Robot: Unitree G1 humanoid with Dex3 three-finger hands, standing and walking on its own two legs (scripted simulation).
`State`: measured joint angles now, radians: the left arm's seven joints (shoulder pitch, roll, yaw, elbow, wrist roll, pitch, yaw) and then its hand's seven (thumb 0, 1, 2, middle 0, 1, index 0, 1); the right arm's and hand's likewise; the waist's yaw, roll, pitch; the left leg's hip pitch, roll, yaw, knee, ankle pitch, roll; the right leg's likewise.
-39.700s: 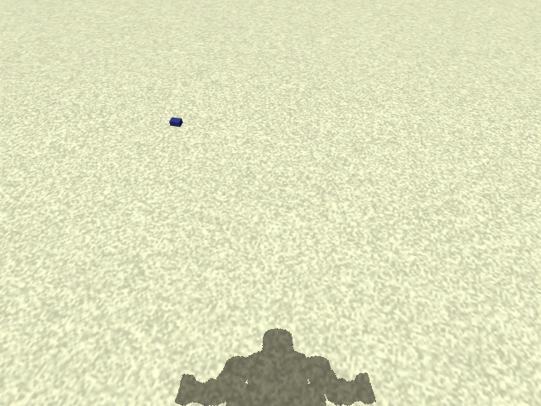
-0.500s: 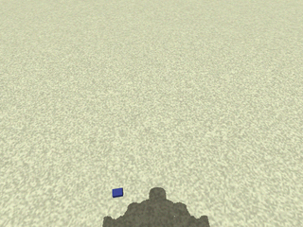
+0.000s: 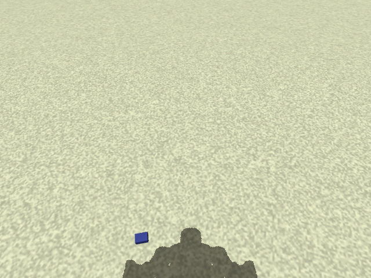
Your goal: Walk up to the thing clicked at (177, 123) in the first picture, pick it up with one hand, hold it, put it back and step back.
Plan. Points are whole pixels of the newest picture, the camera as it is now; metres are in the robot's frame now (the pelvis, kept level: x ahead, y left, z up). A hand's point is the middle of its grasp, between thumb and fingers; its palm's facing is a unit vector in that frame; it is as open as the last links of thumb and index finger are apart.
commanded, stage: stand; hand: left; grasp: from above
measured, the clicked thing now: (141, 238) +0.43 +0.24 -0.77
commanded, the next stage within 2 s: step back in 0.70 s
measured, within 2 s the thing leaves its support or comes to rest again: neither
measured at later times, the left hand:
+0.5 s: hand out of the picture +0.08 +0.25 -0.16, palm faces +0.00 -0.95 -0.33, open 7.4 cm
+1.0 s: hand out of the picture +0.07 +0.27 -0.17, palm faces -0.06 -0.92 -0.39, open 7.4 cm
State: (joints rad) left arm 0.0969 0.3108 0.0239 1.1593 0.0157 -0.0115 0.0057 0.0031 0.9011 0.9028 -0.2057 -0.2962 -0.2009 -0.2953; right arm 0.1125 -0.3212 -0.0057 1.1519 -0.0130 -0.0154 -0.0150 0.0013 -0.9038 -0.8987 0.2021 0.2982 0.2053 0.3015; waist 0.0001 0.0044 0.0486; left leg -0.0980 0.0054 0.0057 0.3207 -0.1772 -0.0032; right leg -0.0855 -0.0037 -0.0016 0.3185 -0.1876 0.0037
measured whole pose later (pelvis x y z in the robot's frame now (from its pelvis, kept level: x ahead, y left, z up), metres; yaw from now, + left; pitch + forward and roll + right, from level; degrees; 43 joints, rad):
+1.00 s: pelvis -0.05 +0.01 -0.02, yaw -1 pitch -2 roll +0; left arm 0.07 0.39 0.04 0.96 0.02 0.02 0.00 0.00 0.90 0.90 -0.21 -0.30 -0.20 -0.29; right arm 0.04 -0.40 -0.05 0.99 0.00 0.05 0.01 0.00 -0.90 -0.90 0.20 0.30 0.21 0.30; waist -0.01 -0.01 0.19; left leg -0.35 -0.03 -0.02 0.76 -0.40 0.03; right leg -0.31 -0.01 0.02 0.60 -0.25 -0.01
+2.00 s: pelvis -0.29 +0.05 -0.02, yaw -3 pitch -3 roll -2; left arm 0.13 0.40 0.08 0.81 0.02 0.08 0.01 0.00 0.90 0.90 -0.21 -0.30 -0.20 -0.29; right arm 0.19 -0.35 -0.03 0.89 -0.04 0.02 0.00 0.00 -0.90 -0.90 0.20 0.30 0.21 0.30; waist -0.01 -0.06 0.18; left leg -0.26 -0.01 -0.05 0.61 -0.29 0.03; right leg -0.50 0.13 0.15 1.12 -0.50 -0.01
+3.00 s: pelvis -0.64 -0.02 -0.03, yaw -4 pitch -2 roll +1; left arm 0.22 0.38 0.06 0.89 0.02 0.02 -0.01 0.00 0.90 0.90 -0.21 -0.30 -0.20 -0.29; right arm 0.13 -0.38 -0.04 0.83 -0.04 0.03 0.00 0.00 -0.90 -0.90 0.21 0.30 0.21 0.30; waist 0.03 -0.02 0.10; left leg -0.39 0.04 0.03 0.66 -0.25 0.01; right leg -0.20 0.01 0.06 0.66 -0.47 0.00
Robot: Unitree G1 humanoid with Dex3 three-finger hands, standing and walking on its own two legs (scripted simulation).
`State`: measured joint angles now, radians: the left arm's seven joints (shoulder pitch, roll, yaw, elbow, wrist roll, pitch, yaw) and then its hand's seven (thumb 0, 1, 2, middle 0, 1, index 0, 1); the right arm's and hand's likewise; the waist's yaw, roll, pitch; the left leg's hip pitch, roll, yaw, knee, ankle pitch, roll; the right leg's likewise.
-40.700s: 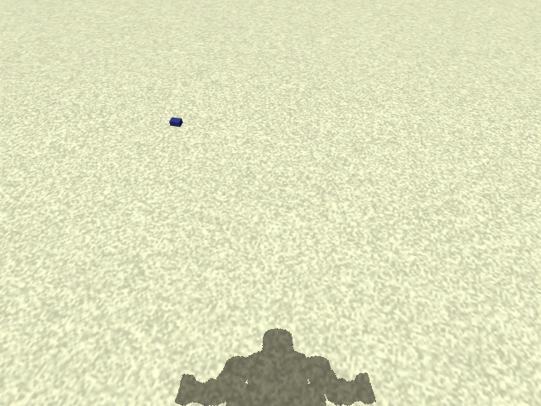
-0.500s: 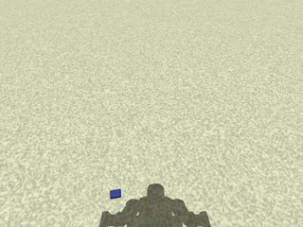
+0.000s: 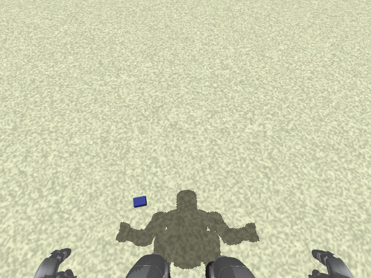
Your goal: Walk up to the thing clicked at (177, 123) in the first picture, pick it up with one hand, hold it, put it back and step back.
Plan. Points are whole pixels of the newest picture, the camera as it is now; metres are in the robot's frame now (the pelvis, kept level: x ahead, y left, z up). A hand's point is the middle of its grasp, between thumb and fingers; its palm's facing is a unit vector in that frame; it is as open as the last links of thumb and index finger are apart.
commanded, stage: step back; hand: left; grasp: from above
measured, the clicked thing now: (139, 201) +0.47 +0.25 -0.75
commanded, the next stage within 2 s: none
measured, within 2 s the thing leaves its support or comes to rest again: neither
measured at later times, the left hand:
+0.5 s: hand out of the picture +0.04 +0.28 -0.16, palm faces -0.14 -0.91 -0.39, open 7.4 cm
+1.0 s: hand out of the picture -0.11 +0.29 -0.16, palm faces -0.04 -0.94 -0.34, open 7.4 cm
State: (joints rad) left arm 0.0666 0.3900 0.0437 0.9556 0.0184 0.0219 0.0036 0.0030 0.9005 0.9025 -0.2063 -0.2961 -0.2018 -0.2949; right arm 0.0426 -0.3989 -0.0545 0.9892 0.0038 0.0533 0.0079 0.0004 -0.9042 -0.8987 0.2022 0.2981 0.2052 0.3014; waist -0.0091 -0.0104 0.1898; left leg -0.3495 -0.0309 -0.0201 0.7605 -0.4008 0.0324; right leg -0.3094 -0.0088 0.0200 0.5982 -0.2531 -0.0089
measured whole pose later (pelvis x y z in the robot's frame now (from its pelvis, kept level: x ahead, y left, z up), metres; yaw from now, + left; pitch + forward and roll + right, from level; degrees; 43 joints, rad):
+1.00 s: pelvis -0.25 +0.04 +0.00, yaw -2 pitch -3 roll -2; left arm 0.13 0.40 0.08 0.81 0.02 0.08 0.01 0.00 0.90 0.90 -0.21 -0.30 -0.20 -0.29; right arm 0.19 -0.35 -0.03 0.89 -0.04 0.02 0.00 0.00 -0.90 -0.90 0.20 0.30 0.21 0.30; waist -0.01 -0.06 0.18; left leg -0.26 -0.01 -0.05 0.61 -0.29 0.03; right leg -0.50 0.13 0.15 1.12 -0.50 -0.01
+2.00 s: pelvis -0.59 -0.03 -0.01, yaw -3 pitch -2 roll +1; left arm 0.22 0.38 0.06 0.89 0.02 0.02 -0.01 0.00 0.90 0.90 -0.21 -0.30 -0.20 -0.29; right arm 0.13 -0.38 -0.04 0.83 -0.04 0.03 0.00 0.00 -0.90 -0.90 0.21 0.30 0.21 0.30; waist 0.03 -0.02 0.10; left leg -0.39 0.04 0.03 0.66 -0.25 0.01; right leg -0.20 0.01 0.06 0.66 -0.47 0.00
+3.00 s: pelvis -0.54 -0.01 +0.00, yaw +0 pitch -1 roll +0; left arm 0.06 0.37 0.03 1.03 0.00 -0.02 0.00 0.00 0.90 0.90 -0.21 -0.30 -0.20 -0.30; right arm 0.14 -0.34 -0.02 1.06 -0.01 -0.01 0.00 0.00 -0.90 -0.90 0.20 0.30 0.21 0.30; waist 0.01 -0.02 0.09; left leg -0.21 0.01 -0.01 0.58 -0.35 -0.01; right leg -0.27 -0.03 -0.03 0.58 -0.29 0.02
